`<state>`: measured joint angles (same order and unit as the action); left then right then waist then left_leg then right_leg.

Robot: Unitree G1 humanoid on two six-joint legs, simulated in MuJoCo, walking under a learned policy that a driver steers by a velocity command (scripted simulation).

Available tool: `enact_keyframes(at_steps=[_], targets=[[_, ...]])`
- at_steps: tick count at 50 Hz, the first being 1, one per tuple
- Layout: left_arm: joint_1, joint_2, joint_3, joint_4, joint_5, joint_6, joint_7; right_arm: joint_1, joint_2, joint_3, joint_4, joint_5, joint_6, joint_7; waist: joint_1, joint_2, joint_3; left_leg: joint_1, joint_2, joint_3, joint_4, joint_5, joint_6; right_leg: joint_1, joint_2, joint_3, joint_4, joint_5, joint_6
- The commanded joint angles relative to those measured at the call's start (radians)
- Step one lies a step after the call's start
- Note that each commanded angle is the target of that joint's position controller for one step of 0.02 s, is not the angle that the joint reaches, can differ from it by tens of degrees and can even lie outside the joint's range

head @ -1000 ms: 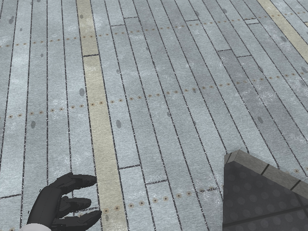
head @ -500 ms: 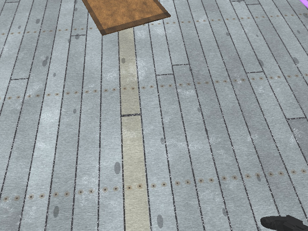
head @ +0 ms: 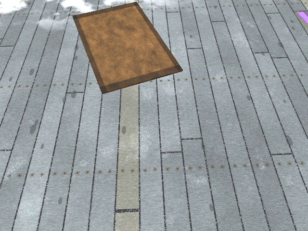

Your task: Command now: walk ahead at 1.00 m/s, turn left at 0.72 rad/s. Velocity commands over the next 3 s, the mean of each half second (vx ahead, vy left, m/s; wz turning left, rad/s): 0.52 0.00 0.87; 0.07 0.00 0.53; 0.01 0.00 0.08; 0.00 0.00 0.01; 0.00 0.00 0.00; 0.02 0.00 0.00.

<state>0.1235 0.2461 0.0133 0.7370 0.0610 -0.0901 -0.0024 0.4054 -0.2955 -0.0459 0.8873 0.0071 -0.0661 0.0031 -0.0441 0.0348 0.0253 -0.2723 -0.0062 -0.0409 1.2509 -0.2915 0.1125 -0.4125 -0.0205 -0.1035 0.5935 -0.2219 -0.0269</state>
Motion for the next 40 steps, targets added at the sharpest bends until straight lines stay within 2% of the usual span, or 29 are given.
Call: enact_keyframes(at_steps=[1,2,3,4,6,7,9,10,11,13,14,15,16,17,18,19,20,21,22,23,25,27,29,32,35,37,38,39,40], targets=[[0.206,0.095,0.043,0.039,-0.012,-0.02,0.009,-0.061,-0.033,-0.007,-0.115,-0.027,0.02,0.021,0.071,-0.089,-0.051,-0.405,0.112,-0.036,0.089,0.035,-0.005,0.357,-0.31,0.369,-0.365,-0.075,-0.112],[0.21,0.071,0.038,0.06,-0.026,-0.027,0.005,-0.073,-0.009,-0.004,-0.124,-0.031,0.039,0.031,0.05,-0.086,-0.024,-0.403,0.131,-0.032,0.079,0.036,-0.011,0.31,-0.286,0.295,-0.402,-0.067,-0.092],[0.209,0.077,0.04,0.072,-0.039,-0.037,0.0,-0.101,0.004,-0.002,-0.15,-0.032,0.055,0.039,0.033,-0.113,0.003,-0.431,0.148,-0.027,0.058,0.043,-0.019,0.288,-0.295,0.239,-0.426,-0.024,-0.086],[0.206,0.059,0.036,0.083,-0.046,-0.044,-0.002,-0.154,0.005,-0.002,-0.17,-0.035,0.065,0.042,0.026,-0.09,0.057,-0.466,0.154,-0.005,0.032,0.062,-0.029,0.273,-0.276,0.142,-0.428,0.191,-0.069],[0.149,0.056,0.034,0.082,-0.047,-0.053,-0.002,-0.218,0.019,0.005,-0.216,-0.037,0.065,0.046,-0.011,-0.112,0.095,-0.422,0.121,0.061,-0.111,0.173,-0.046,0.192,-0.203,-0.04,-0.429,0.514,-0.047],[0.111,0.067,0.034,0.075,-0.046,-0.056,-0.001,-0.236,0.023,0.011,-0.232,-0.034,0.058,0.051,-0.029,-0.126,0.105,-0.363,0.101,0.089,-0.256,0.246,-0.044,0.162,-0.169,-0.112,-0.416,0.597,-0.04],[0.113,0.107,0.045,0.072,-0.059,-0.062,0.008,-0.262,0.012,0.013,-0.228,-0.034,0.045,0.07,-0.022,-0.085,0.08,-0.193,0.032,0.186,-0.522,0.451,-0.036,0.159,-0.131,-0.19,-0.376,0.606,-0.022],[0.053,0.227,0.077,0.017,-0.081,-0.041,0.036,-0.227,-0.04,-0.016,-0.223,0.042,0.023,0.059,-0.023,-0.13,0.025,-0.141,-0.006,0.171,-0.523,0.429,-0.054,0.218,-0.118,-0.165,-0.307,0.756,-0.009],[0.035,0.266,0.089,-0.002,-0.091,-0.027,0.052,-0.187,-0.077,-0.028,-0.224,0.044,0.016,0.061,-0.058,-0.142,-0.026,-0.087,-0.028,0.175,-0.561,0.415,-0.047,0.272,-0.145,-0.149,-0.235,0.875,0.001],[0.024,0.29,0.104,-0.028,-0.103,0.004,0.063,-0.023,-0.159,-0.072,-0.199,0.026,0.031,0.06,-0.14,-0.151,-0.132,0.111,-0.077,0.187,-0.578,0.381,-0.006,0.308,-0.177,-0.123,0.02,1.005,0.011],[0.012,0.26,0.099,-0.034,-0.106,0.01,0.057,0.128,-0.216,-0.105,-0.161,0.02,0.047,0.046,-0.207,-0.109,-0.196,0.318,-0.078,0.141,-0.614,0.447,0.029,0.23,-0.161,-0.109,0.266,0.882,0.037],[0.067,0.143,0.071,-0.035,-0.101,0.007,0.039,0.092,-0.224,-0.107,-0.151,0.023,0.057,0.019,-0.145,0.117,-0.095,0.407,-0.032,0.018,-0.754,0.568,0.081,0.028,-0.019,-0.096,0.593,-0.006,0.101],[0.224,0.033,0.036,-0.063,-0.037,-0.004,0.02,-0.047,-0.3,-0.095,-0.22,-0.02,0.041,0.015,0.036,0.329,-0.125,0.513,0.127,-0.332,-0.638,1.147,0.169,-0.229,0.098,0.037,0.981,-0.539,0.135],[0.317,0.134,0.038,-0.105,-0.065,-0.019,0.009,-0.069,-0.309,-0.101,-0.305,-0.065,0.027,0.033,0.024,0.234,-0.478,0.696,0.329,-0.728,-0.811,0.864,0.353,-0.3,0.126,0.251,1.106,-0.451,0.122],[0.221,0.219,0.057,-0.104,-0.07,-0.022,0.016,-0.146,-0.277,-0.102,-0.346,-0.031,0.024,0.045,0.009,-0.002,-0.434,0.603,0.28,-0.719,-0.877,0.59,0.321,-0.293,0.084,0.279,1.019,-0.358,0.099],[0.131,0.217,0.062,-0.123,-0.064,-0.016,0.028,-0.186,-0.229,-0.092,-0.347,0.013,0.018,0.044,0.027,-0.103,-0.311,0.467,0.216,-0.643,-0.892,0.44,0.273,-0.314,0.053,0.273,0.913,-0.288,0.094],[0.093,0.187,0.059,-0.112,-0.045,-0.001,0.041,-0.209,-0.192,-0.079,-0.342,0.035,0.019,0.039,0.058,-0.173,-0.228,0.329,0.152,-0.571,-0.914,0.401,0.204,-0.264,0.026,0.27,0.836,-0.253,0.093],[0.092,0.188,0.062,-0.126,-0.055,0.013,0.046,-0.226,-0.203,-0.086,-0.346,0.02,0.02,0.029,0.085,-0.097,-0.192,0.218,0.142,-0.549,-0.916,0.514,0.218,-0.228,0.027,0.276,0.793,-0.232,0.106],[0.082,0.196,0.067,-0.13,-0.054,0.025,0.047,-0.238,-0.194,-0.087,-0.349,0.012,0.027,0.02,0.089,-0.067,-0.171,0.148,0.111,-0.491,-0.913,0.623,0.212,-0.185,0.017,0.275,0.748,-0.242,0.12],[0.071,0.184,0.068,-0.127,-0.052,0.03,0.047,-0.233,-0.173,-0.084,-0.341,0.015,0.034,0.009,0.087,-0.053,-0.167,0.105,0.084,-0.432,-0.896,0.675,0.202,-0.165,0.013,0.274,0.682,-0.235,0.128],[0.012,0.128,0.056,-0.139,-0.046,0.032,0.048,-0.213,-0.174,-0.087,-0.333,0.023,0.05,-0.017,0.072,-0.066,-0.173,0.056,0.043,-0.381,-0.861,0.749,0.167,-0.157,0.03,0.252,0.53,-0.19,0.137],[-0.037,0.104,0.051,-0.153,-0.052,0.04,0.048,-0.216,-0.191,-0.093,-0.339,0.022,0.077,-0.039,0.064,-0.031,-0.212,0.05,0.03,-0.399,-0.841,0.722,0.138,-0.146,0.061,0.252,0.417,-0.11,0.146],[-0.07,0.109,0.055,-0.154,-0.058,0.046,0.046,-0.246,-0.186,-0.093,-0.357,0.025,0.1,-0.054,0.058,0.019,-0.221,0.02,0.012,-0.414,-0.834,0.577,0.096,-0.113,0.08,0.26,0.31,-0.023,0.145],[-0.091,0.117,0.058,-0.148,-0.056,0.047,0.038,-0.253,-0.148,-0.079,-0.367,0.013,0.113,-0.06,0.031,0.09,-0.204,-0.01,0.013,-0.423,-0.824,0.407,0.07,-0.06,0.071,0.256,0.206,0.052,0.141],[-0.103,0.128,0.061,-0.154,-0.053,0.036,0.026,-0.247,-0.115,-0.062,-0.367,0.001,0.112,-0.05,0.013,0.126,-0.169,-0.021,0.031,-0.479,-0.783,0.338,0.07,0.019,0.06,0.255,0.092,0.054,0.116],[-0.059,0.125,0.069,-0.14,-0.054,0.024,0.015,-0.268,-0.098,-0.051,-0.369,0.006,0.109,-0.044,0.045,0.12,-0.137,-0.045,0.012,-0.491,-0.725,0.248,0.04,0.146,0.047,0.236,-0.109,0.17,0.075],[-0.065,0.136,0.072,-0.142,-0.046,0.022,0.012,-0.209,-0.063,-0.041,-0.353,0.004,0.107,-0.038,0.027,0.041,-0.12,-0.086,-0.045,-0.447,-0.634,0.033,-0.003,0.228,-0.025,0.282,-0.193,0.282,0.033],[-0.081,0.182,0.074,-0.172,-0.022,0.029,0.016,-0.114,-0.022,-0.027,-0.342,-0.009,0.103,-0.037,-0.025,-0.182,-0.134,-0.18,-0.177,-0.313,-0.383,-0.321,-0.068,0.319,-0.233,0.492,-0.203,0.557,-0.065],[-0.014,0.229,0.093,-0.152,0.002,0.035,0.016,-0.111,-0.117,-0.054,-0.364,0.004,0.096,-0.035,-0.024,-0.341,-0.135,-0.277,-0.21,-0.221,-0.195,-0.422,-0.127,0.271,-0.392,0.756,-0.277,0.544,-0.25]])
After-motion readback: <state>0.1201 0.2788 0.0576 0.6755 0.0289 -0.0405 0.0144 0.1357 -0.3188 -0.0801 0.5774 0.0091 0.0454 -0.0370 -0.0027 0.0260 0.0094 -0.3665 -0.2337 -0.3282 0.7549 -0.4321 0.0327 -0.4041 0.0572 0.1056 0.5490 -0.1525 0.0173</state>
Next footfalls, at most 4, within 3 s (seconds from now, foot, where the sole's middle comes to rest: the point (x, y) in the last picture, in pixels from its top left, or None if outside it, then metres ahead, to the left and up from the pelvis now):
0.30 left None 0.47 0.10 -0.76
0.76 right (162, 191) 0.64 -0.01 -0.76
1.12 left None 0.41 0.10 -0.76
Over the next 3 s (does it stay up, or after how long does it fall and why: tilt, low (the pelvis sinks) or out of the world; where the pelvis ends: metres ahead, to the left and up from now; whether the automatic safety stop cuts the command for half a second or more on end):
stays up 0.50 0.03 0.01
